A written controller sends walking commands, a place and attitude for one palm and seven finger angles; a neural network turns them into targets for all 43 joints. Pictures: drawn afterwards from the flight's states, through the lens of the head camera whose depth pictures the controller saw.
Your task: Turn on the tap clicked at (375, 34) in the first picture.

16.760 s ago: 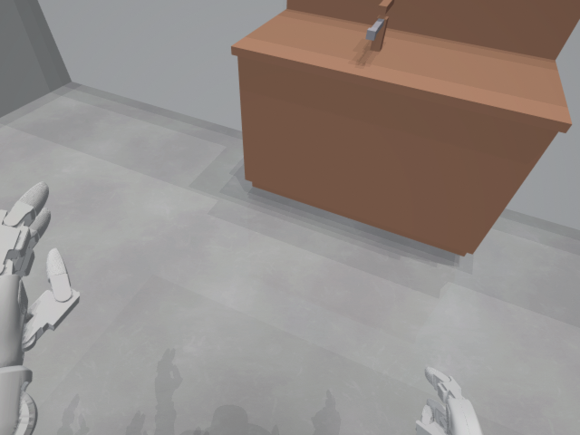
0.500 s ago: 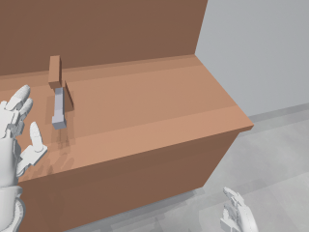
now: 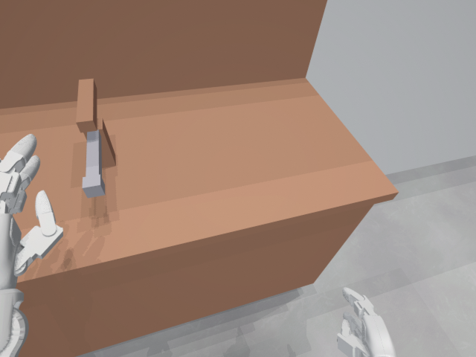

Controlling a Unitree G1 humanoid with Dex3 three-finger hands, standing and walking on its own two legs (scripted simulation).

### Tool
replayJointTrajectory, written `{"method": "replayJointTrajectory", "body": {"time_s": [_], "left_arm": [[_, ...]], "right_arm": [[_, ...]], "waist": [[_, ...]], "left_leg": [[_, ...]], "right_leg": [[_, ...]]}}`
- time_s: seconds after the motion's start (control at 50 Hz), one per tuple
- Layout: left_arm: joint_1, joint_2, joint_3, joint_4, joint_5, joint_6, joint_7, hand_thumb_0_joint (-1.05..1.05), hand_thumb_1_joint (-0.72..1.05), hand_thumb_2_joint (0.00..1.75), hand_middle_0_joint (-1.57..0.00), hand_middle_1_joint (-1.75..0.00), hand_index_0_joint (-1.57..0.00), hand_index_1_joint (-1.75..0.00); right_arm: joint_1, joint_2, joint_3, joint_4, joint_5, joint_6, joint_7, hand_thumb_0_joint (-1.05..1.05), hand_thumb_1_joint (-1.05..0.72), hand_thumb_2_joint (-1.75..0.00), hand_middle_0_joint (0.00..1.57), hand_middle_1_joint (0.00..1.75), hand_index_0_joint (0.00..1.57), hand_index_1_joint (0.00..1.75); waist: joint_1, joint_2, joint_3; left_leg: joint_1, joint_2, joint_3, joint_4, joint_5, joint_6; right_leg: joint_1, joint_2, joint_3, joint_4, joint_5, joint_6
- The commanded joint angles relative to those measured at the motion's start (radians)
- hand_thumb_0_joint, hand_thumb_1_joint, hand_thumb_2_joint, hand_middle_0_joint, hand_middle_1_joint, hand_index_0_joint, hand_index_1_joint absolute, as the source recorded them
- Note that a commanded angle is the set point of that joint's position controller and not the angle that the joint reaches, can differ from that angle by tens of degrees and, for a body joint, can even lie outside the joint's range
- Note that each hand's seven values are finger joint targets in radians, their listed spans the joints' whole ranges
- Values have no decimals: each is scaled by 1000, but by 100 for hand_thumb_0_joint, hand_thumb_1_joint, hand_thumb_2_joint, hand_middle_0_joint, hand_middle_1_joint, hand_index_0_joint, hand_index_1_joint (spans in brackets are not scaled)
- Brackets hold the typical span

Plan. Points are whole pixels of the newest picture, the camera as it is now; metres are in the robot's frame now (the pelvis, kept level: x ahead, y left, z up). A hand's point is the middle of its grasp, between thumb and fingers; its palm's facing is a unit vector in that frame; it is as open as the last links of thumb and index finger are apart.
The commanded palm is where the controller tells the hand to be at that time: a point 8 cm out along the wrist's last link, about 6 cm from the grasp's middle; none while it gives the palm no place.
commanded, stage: look again from close up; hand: left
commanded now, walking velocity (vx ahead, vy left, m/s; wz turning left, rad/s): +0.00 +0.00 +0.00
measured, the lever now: (94, 186) +0.35 +0.29 +0.07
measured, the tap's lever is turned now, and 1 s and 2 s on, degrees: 0 0 0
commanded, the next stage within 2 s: turn the palm inward beside the body in 0.14 s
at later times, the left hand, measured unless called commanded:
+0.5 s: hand (76, 237) +0.22 +0.23 +0.15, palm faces +0.30 -0.89 -0.34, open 7.4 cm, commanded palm +0.15 +0.28 +0.17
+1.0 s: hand (100, 258) +0.20 +0.20 +0.14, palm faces +0.49 -0.82 -0.28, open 7.4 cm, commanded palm +0.13 +0.24 +0.16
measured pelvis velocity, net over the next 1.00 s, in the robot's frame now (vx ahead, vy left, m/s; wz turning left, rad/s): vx -0.02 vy -0.08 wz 0.05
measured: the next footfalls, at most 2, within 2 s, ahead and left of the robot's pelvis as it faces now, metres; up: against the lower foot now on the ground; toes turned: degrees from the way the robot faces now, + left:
none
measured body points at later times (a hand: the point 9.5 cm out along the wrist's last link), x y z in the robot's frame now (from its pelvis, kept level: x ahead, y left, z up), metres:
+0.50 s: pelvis -0.01 -0.01 -0.01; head -0.02 -0.02 +0.44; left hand +0.19 +0.28 +0.17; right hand +0.19 -0.23 -0.08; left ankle +0.00 +0.08 -0.74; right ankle +0.03 -0.13 -0.74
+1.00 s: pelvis -0.02 -0.08 -0.03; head -0.02 -0.11 +0.42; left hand +0.16 +0.24 +0.16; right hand +0.19 -0.30 -0.11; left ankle +0.00 +0.08 -0.74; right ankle +0.03 -0.13 -0.74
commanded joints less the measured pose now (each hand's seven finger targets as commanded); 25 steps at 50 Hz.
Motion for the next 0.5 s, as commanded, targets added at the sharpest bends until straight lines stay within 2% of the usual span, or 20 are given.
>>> {"method": "replayJointTrajectory", "body": {"time_s": [0.0, 0.02, 0.04, 0.1, 0.12, 0.16, 0.2, 0.22, 0.24, 0.26, 0.28, 0.3, 0.32, 0.34, 0.38, 0.4, 0.42, 0.44, 0.46, 0.48], "left_arm": [[-77, 163, 95, -259, -6, -80, 16, 0, 90, 90, -20, -30, -20, -30], [-61, 185, 116, -266, -7, -78, 19, 0, 90, 90, -20, -30, -20, -30], [-56, 155, 93, -252, -8, -78, 16, 0, 90, 90, -20, -30, -20, -30], [-49, 161, 98, -247, -8, -77, 16, 0, 90, 90, -20, -30, -20, -30], [-49, 179, 115, -264, -7, -77, 18, 0, 90, 90, -20, -30, -20, -30], [-49, 155, 92, -245, -9, -76, 15, 0, 90, 90, -20, -30, -20, -30], [-46, 162, 103, -225, -8, -75, 17, 0, 90, 90, -20, -30, -20, -30], [-992, 974, 313, -625, 39, -229, 40, 0, 90, 90, -20, -30, -20, -30], [-663, 471, 324, 10, 121, -19, -14, 0, 90, 90, -20, -30, -20, -30], [-448, 253, 103, 122, 1, 34, -45, 0, 90, 90, -20, -30, -20, -30], [-400, 266, 189, -17, -29, 48, -61, 0, 90, 90, -20, -30, -20, -30], [-316, 125, 86, -40, -117, 103, -113, 0, 90, 90, -20, -30, -20, -30], [-205, 42, 47, -9, -178, 159, -146, 0, 90, 90, -20, -30, -20, -30], [-175, 63, 39, -48, -187, 196, -170, 0, 90, 90, -20, -30, -20, -30], [-138, 81, -5, -107, -143, 238, -181, 0, 90, 90, -20, -30, -20, -30], [-95, 120, 19, -96, -102, 242, -167, 0, 90, 90, -20, -30, -20, -30], [-72, 189, 76, -139, -66, 230, -136, 0, 90, 90, -20, -30, -20, -30], [-80, 193, 85, -212, -39, 198, -112, 0, 90, 90, -20, -30, -20, -30], [-79, 212, 126, -205, -36, 163, -77, 0, 90, 90, -20, -30, -20, -30], [-107, 220, 160, -226, -46, 117, -44, 0, 90, 90, -20, -30, -20, -30]], "right_arm": [[-85, -138, -58, -159, -3, -59, -7, 0, -90, -90, 20, 30, 20, 30], [-96, -137, -56, -157, 0, -60, -8, 0, -90, -90, 20, 30, 20, 30], [-84, -136, -54, -153, -4, -56, -6, 0, -90, -90, 20, 30, 20, 30], [-78, -138, -59, -156, -2, -55, -6, 0, -90, -90, 20, 30, 20, 30], [-88, -139, -59, -153, 1, -56, -7, 0, -90, -90, 20, 30, 20, 30], [-80, -138, -60, -157, 0, -52, -7, 0, -90, -90, 20, 30, 20, 30], [-75, -140, -61, -153, -1, -50, -8, 0, -90, -90, 20, 30, 20, 30], [105, -214, 180, -305, 57, -14, -85, 0, -90, -90, 20, 30, 20, 30], [-45, -144, -52, -133, -75, -40, -61, 0, -90, -90, 20, 30, 20, 30], [-43, -173, -42, -123, -56, -63, 4, 0, -90, -90, 20, 30, 20, 30], [-6, -240, -81, -83, -55, -56, 20, 0, -90, -90, 20, 30, 20, 30], [-42, -204, -72, -106, -37, -66, 11, 0, -90, -90, 20, 30, 20, 30], [-78, -188, -56, -103, -8, -76, 16, 0, -90, -90, 20, 30, 20, 30], [-90, -212, -56, -91, -12, -83, 25, 0, -90, -90, 20, 30, 20, 30], [-153, -214, -42, -120, 0, -73, 36, 0, -90, -90, 20, 30, 20, 30], [-156, -208, -41, -127, 0, -66, 37, 0, -90, -90, 20, 30, 20, 30], [-181, -203, -30, -140, 11, -56, 41, 0, -90, -90, 20, 30, 20, 30], [-181, -195, -40, -163, -12, -53, 40, 0, -90, -90, 20, 30, 20, 30], [-197, -192, -42, -166, -19, -48, 32, 0, -90, -90, 20, 30, 20, 30], [-202, -182, -42, -163, -21, -47, 23, 0, -90, -90, 20, 30, 20, 30]], "waist": [[-5, 106, -163], [-5, 129, -163], [-8, 114, -164], [-7, 110, -160], [-8, 125, -160], [-8, 115, -151], [-7, 100, -147], [-105, 426, -85], [48, 258, -285], [-23, 170, -122], [-4, 170, -344], [35, 222, -391], [44, 212, -388], [64, 163, -339], [56, 81, -220], [50, 28, -164], [53, 30, -127], [45, 12, -152], [39, -28, -133], [38, -30, -159]], "left_leg": [[-114, 85, -69, -126, 104, -43], [-108, 82, -67, -122, 120, -45], [-115, 83, -72, -125, 130, -48], [-121, 88, -74, -129, 112, -48], [-114, 86, -73, -127, 131, -53], [-122, 89, -78, -134, 128, -55], [-133, 91, -79, -138, 105, -51], [-397, 75, -131, -102, -48, -1], [-46, 54, -62, -63, 264, -73], [-39, 55, -76, -61, 509, -141], [157, 90, -65, 1, 673, -151], [225, 77, -71, 8, 719, -150], [257, 84, -69, -5, 721, -152], [183, 83, -62, -3, 627, -134], [24, 63, -51, 0, 404, -93], [-46, 59, -49, -12, 299, -79], [-86, 57, -44, -30, 225, -78], [-102, 51, -47, -29, 178, -73], [-135, 52, -54, -23, 79, -64], [-150, 44, -53, -9, 10, -52]], "right_leg": [[184, -30, 44, -1, 125, -27], [182, -28, 39, -1, 141, -27], [188, -28, 31, 3, 139, -27], [187, -28, 39, 3, 130, -27], [184, -24, 32, 6, 143, -26], [185, -26, 31, 6, 134, -26], [189, -26, 32, 1, 124, -24], [199, 53, 43, 143, -134, 41], [118, 12, -4, 116, -24, -72], [-19, 48, -89, 84, 55, -76], [-49, 69, -70, 137, 129, -64], [-68, 48, -51, 141, 77, -58], [-84, 53, -49, 160, 33, -54], [-79, 35, -65, 148, 46, -51], [-71, 31, -90, 139, 80, -50], [-71, 31, -96, 141, 53, -51], [-66, 41, -96, 150, 14, -56], [-76, 38, -94, 162, -8, -57], [-109, 43, -91, 175, -66, -51], [-125, 42, -82, 182, -113, -46]]}}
